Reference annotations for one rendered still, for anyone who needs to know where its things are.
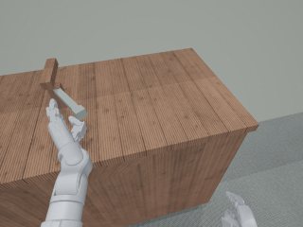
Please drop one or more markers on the robot right hand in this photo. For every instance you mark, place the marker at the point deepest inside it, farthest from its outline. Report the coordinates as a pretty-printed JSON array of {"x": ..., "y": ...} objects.
[{"x": 243, "y": 217}]

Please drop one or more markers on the left robot forearm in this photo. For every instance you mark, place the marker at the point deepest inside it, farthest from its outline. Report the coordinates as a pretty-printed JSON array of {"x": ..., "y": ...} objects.
[{"x": 69, "y": 192}]

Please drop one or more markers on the tap lever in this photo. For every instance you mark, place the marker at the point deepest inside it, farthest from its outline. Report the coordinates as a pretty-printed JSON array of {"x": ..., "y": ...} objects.
[{"x": 78, "y": 111}]

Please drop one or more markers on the robot left hand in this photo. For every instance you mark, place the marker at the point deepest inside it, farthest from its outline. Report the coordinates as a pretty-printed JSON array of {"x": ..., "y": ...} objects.
[{"x": 58, "y": 130}]

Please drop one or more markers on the counter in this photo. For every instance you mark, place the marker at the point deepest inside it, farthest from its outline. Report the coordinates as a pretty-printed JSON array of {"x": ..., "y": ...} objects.
[{"x": 162, "y": 129}]

